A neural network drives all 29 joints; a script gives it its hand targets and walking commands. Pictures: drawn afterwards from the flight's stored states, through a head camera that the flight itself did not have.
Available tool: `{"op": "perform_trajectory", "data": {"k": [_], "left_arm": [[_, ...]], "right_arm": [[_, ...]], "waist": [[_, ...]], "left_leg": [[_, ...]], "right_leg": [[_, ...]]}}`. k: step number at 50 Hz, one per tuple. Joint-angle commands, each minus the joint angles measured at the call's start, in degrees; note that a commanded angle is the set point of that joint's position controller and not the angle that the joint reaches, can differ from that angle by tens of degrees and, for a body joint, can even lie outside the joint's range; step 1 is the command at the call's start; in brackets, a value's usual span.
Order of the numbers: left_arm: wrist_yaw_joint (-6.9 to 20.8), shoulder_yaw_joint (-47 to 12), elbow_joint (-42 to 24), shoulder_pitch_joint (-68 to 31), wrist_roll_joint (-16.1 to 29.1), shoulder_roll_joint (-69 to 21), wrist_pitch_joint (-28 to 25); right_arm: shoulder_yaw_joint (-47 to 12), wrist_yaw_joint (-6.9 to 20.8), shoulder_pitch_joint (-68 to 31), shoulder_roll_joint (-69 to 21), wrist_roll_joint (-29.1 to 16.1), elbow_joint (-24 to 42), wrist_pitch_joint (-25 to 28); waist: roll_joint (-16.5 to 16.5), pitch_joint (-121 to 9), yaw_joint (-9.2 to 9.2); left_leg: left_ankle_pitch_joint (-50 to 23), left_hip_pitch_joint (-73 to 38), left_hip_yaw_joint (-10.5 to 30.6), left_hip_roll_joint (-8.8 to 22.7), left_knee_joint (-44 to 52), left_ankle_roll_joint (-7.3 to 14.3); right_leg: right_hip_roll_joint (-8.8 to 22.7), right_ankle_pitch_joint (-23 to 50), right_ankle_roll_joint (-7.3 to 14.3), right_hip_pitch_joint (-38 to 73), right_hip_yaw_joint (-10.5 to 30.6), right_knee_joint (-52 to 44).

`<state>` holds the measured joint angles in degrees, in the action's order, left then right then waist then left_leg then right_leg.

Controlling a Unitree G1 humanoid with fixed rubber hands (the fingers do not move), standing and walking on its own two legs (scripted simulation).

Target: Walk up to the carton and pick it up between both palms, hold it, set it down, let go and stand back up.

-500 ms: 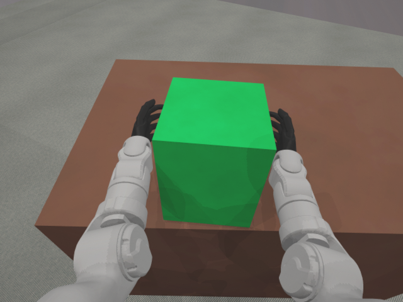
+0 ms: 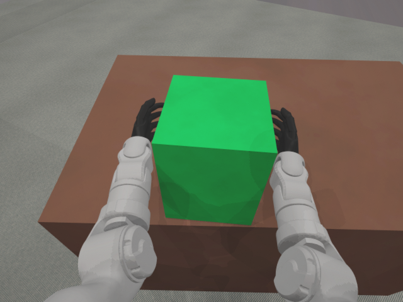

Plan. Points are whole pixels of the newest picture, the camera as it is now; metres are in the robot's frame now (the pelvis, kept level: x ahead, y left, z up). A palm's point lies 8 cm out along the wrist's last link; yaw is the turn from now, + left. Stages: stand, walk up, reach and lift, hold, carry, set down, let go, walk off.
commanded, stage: set down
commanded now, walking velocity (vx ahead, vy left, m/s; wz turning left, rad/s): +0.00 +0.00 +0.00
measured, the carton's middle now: (213, 152) +0.43 -0.02 +0.05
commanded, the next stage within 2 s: none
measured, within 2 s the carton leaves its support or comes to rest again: neither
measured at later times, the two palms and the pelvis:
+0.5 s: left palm (142, 138) +0.43 +0.13 +0.11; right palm (286, 151) +0.38 -0.16 +0.10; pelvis +0.00 +0.00 +0.00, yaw +0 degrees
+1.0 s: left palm (142, 139) +0.43 +0.13 +0.10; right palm (286, 151) +0.38 -0.16 +0.10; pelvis +0.00 +0.00 +0.00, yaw +0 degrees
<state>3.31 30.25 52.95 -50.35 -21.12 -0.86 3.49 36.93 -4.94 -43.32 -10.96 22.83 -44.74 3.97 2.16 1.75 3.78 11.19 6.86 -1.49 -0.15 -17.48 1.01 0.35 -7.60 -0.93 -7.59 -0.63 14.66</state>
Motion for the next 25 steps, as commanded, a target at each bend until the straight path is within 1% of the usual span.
{"op": "perform_trajectory", "data": {"k": [1,2,3,4,5,6,7,8,9,10,11,12,13,14,15,16,17,18,21,22,25], "left_arm": [[6.34,-11.46,0.45,-30.03,-0.88,-22.00,-0.09],[6.32,-11.37,-0.56,-30.48,-0.92,-22.24,-0.15],[6.26,-11.46,-0.35,-29.94,-1.20,-22.40,0.05],[6.24,-11.36,-0.07,-28.88,-1.67,-22.37,0.22],[6.28,-11.59,-0.93,-29.07,-1.41,-22.51,0.28],[6.33,-11.73,-1.46,-28.92,-1.70,-22.66,0.24],[6.31,-11.27,-0.88,-28.36,-1.99,-22.46,0.49],[6.44,-11.55,-1.05,-28.21,-1.87,-22.49,0.56],[6.38,-11.38,-1.23,-28.56,-2.07,-22.64,0.46],[6.29,-12.25,-2.16,-28.37,-1.95,-22.90,0.24],[6.28,-11.75,-2.03,-28.16,-2.19,-22.80,0.12],[6.35,-11.41,-1.33,-27.45,-2.48,-22.74,0.34],[6.39,-11.13,-1.91,-27.34,-2.63,-22.52,0.40],[6.64,-10.65,-1.60,-26.84,-2.98,-22.23,0.68],[6.68,-10.90,-2.16,-26.82,-2.98,-22.47,0.66],[6.72,-10.24,-1.71,-26.14,-3.36,-22.27,0.68],[6.67,-10.41,-2.52,-26.72,-3.23,-22.37,0.48],[6.73,-10.01,-1.85,-26.28,-3.66,-21.97,0.50],[6.99,-9.16,-1.63,-25.21,-4.61,-21.30,0.53],[7.03,-9.24,-2.15,-25.36,-4.59,-21.83,0.44],[7.11,-9.46,-2.33,-24.67,-4.67,-21.76,0.34]], "right_arm": [[-16.93,7.24,-29.78,-22.92,1.82,1.04,2.29],[-16.81,7.30,-29.96,-22.74,1.87,1.81,2.40],[-16.73,7.32,-29.57,-22.89,1.98,1.22,2.40],[-16.92,7.38,-29.36,-22.76,1.79,1.58,2.53],[-16.26,7.37,-28.47,-22.49,2.22,1.30,2.60],[-16.12,7.45,-28.76,-22.63,2.17,1.51,2.61],[-16.41,7.49,-27.78,-22.64,2.18,1.33,2.54],[-15.96,7.43,-27.63,-22.37,2.43,1.22,2.46],[-15.97,7.34,-27.49,-22.89,2.76,1.51,2.50],[-16.15,7.47,-27.32,-23.21,2.48,1.57,2.65],[-16.28,7.53,-26.94,-23.00,2.72,1.45,2.69],[-15.94,7.56,-26.54,-22.92,2.86,1.28,2.65],[-15.82,7.52,-26.55,-22.65,2.66,1.37,2.61],[-15.46,7.44,-25.63,-22.80,2.89,0.72,2.29],[-14.95,7.42,-25.40,-22.68,3.33,1.33,2.45],[-15.13,7.42,-25.49,-22.64,3.27,1.52,2.47],[-14.74,7.44,-25.03,-22.66,3.71,1.84,2.45],[-14.98,7.53,-25.16,-22.60,3.70,2.02,2.44],[-14.89,7.49,-24.22,-22.89,3.81,1.97,2.07],[-14.54,7.44,-23.47,-23.02,4.35,2.14,2.10],[-14.54,7.58,-23.18,-22.97,4.28,2.55,2.05]], "waist": [[-2.95,-23.57,0.40],[-3.45,-24.19,0.27],[-3.78,-23.29,0.38],[-3.82,-22.68,-0.05],[-4.01,-22.83,0.42],[-4.28,-22.55,0.49],[-3.80,-22.37,0.08],[-3.45,-21.92,0.63],[-3.18,-22.68,0.63],[-3.90,-22.74,0.49],[-4.18,-22.29,0.27],[-4.26,-21.29,0.57],[-3.93,-20.73,0.22],[-3.59,-19.29,0.47],[-3.86,-19.64,0.85],[-3.63,-19.33,0.35],[-3.63,-19.75,0.76],[-3.49,-18.73,0.34],[-3.20,-18.17,0.03],[-2.79,-17.74,0.38],[-3.03,-17.92,0.27]], "left_leg": [[-15.63,-2.83,-5.28,0.44,1.70,-3.41],[-15.83,-2.95,-5.40,0.38,1.72,-3.51],[-16.20,-3.60,-5.31,0.43,1.54,-3.58],[-17.21,-4.24,-5.24,0.61,1.54,-3.49],[-17.57,-4.85,-5.40,0.70,1.10,-3.81],[-17.15,-5.19,-5.19,0.59,1.16,-3.82],[-17.64,-5.55,-5.30,0.73,1.35,-3.64],[-16.69,-5.49,-5.37,0.56,1.32,-3.47],[-16.42,-4.91,-5.33,0.40,1.33,-3.53],[-17.75,-5.57,-5.23,0.48,0.98,-3.60],[-17.35,-5.86,-5.27,0.60,1.12,-3.53],[-16.74,-5.62,-5.22,0.61,1.28,-3.53],[-17.50,-5.87,-5.16,0.62,1.28,-3.45],[-16.32,-5.38,-5.42,0.63,1.46,-3.23],[-15.70,-5.30,-5.61,0.42,1.63,-3.46],[-15.07,-4.84,-5.40,0.43,1.96,-3.22],[-14.87,-4.55,-5.58,0.38,1.74,-3.27],[-13.81,-4.36,-5.50,0.29,2.05,-2.97],[-12.64,-4.05,-5.67,0.21,2.63,-2.61],[-12.95,-3.96,-5.70,0.21,2.40,-2.60],[-14.24,-4.70,-5.59,0.30,2.13,-2.65]], "right_leg": [[-1.17,17.39,-2.56,14.89,-5.46,2.58],[-1.22,17.01,-2.55,14.71,-5.59,2.55],[-1.37,16.73,-2.49,13.87,-5.56,2.33],[-1.64,16.54,-2.55,13.37,-5.88,2.29],[-1.66,16.31,-2.40,13.19,-5.99,2.21],[-1.66,15.49,-2.43,12.33,-6.29,2.08],[-1.85,14.93,-2.39,12.58,-6.12,1.72],[-1.77,14.84,-2.59,12.45,-6.22,1.72],[-1.87,15.15,-2.58,12.35,-6.14,1.78],[-2.00,15.60,-2.61,11.93,-6.33,2.17],[-1.81,14.78,-2.52,11.88,-6.42,2.01],[-1.81,13.91,-2.53,11.36,-6.42,1.48],[-1.94,14.36,-2.62,11.54,-6.39,1.57],[-1.73,13.88,-2.65,11.77,-6.35,1.36],[-1.83,13.39,-2.70,11.70,-6.29,1.24],[-1.82,12.93,-2.65,11.53,-6.37,1.01],[-1.60,13.21,-2.50,11.96,-6.42,1.33],[-1.58,13.18,-2.83,11.99,-6.43,1.41],[-1.61,12.47,-2.95,12.15,-6.18,1.19],[-1.50,12.76,-2.92,12.46,-6.29,1.37],[-1.89,12.54,-2.98,11.91,-6.55,1.42]]}}
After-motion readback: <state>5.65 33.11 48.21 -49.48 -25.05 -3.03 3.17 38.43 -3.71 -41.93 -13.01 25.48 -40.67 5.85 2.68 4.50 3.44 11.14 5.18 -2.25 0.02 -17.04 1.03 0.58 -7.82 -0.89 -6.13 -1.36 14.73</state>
